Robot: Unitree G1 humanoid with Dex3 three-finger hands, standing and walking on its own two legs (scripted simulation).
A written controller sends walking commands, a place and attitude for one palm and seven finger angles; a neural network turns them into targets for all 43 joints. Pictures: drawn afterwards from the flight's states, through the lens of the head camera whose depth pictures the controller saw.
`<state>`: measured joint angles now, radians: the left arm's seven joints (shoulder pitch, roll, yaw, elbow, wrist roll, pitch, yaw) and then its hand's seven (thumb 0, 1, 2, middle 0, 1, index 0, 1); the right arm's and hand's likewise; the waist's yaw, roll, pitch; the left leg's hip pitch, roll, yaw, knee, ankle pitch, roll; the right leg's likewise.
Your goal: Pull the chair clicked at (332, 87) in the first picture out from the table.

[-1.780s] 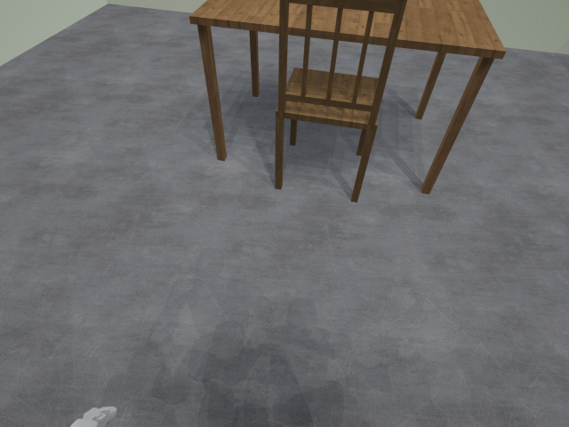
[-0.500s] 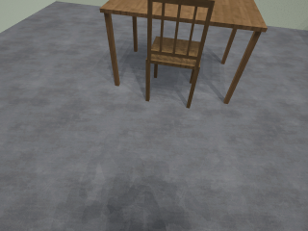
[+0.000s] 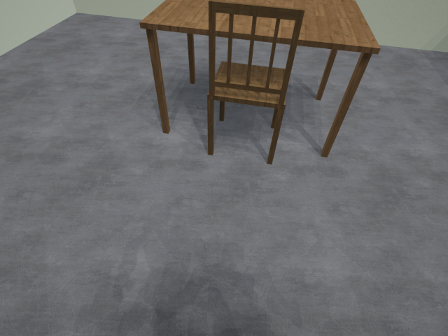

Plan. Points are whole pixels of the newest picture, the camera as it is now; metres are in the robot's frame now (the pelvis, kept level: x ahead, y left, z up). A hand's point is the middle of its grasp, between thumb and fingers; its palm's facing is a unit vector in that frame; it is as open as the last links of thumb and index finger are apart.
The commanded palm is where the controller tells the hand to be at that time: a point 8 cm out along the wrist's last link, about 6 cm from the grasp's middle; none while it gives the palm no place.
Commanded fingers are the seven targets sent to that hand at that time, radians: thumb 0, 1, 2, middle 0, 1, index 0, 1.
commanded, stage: walk to a spot facing it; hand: left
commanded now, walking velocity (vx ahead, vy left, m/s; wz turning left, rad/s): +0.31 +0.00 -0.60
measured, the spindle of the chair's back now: (250, 53) +1.32 -0.03 -0.07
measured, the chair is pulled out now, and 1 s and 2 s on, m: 0.00 0.00 0.00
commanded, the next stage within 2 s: turn to face it in 1.38 s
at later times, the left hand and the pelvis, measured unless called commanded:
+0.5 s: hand out of the picture +0.11 +0.12 -0.17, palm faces -0.15 -0.98 -0.16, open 7.4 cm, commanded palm none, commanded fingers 0.00 0.90 0.90 -0.20 -0.30 -0.20 -0.30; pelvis +0.13 -0.05 +0.00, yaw -13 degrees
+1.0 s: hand (192, 200) +0.51 +0.13 -0.17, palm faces -0.36 -0.92 -0.17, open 7.4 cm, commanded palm none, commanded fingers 0.00 0.90 0.90 -0.20 -0.30 -0.20 -0.30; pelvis +0.37 -0.02 +0.00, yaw -26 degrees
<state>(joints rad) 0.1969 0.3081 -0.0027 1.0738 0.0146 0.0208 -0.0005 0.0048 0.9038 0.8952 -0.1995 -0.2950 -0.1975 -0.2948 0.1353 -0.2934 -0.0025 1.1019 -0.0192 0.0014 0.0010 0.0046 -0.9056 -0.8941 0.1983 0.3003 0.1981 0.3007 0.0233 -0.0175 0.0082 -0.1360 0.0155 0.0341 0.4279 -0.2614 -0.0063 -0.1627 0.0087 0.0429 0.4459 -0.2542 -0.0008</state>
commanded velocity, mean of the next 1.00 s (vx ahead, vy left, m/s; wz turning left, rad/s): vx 0.34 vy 0.00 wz -0.44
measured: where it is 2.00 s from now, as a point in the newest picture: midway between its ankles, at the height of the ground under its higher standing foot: (262, 270)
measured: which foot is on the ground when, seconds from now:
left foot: down 0.00-0.22, up 0.24-0.70, down 0.72-1.00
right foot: down 0.00-0.72, up 0.74-1.00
